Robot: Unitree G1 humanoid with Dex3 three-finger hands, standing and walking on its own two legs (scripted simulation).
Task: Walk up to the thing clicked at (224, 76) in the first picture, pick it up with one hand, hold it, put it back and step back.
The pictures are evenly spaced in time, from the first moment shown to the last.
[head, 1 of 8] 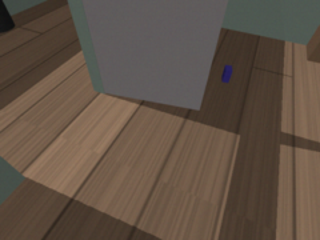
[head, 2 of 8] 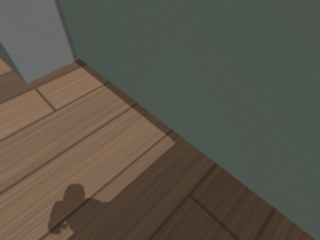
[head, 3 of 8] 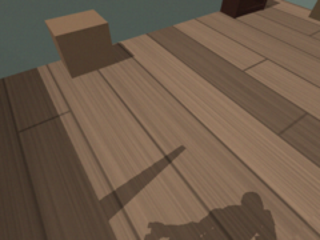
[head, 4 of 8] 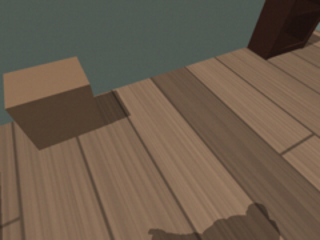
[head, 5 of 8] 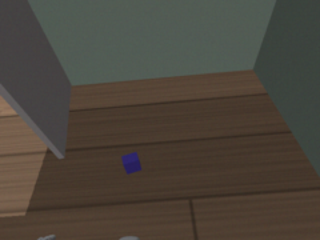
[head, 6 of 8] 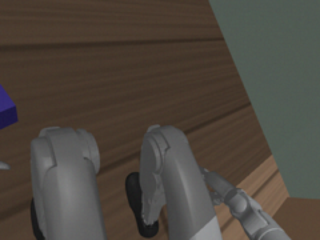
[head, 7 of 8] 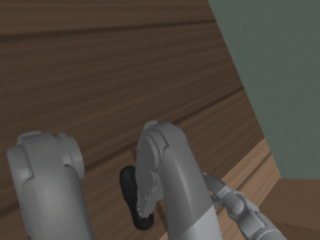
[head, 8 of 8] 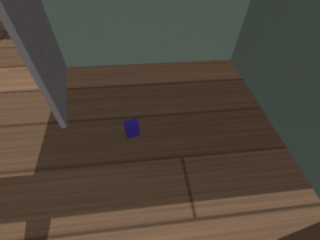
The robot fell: no
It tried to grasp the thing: yes
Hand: left
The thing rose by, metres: 0.69
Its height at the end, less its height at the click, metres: +0.00
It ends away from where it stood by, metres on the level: 0.01
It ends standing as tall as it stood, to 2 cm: yes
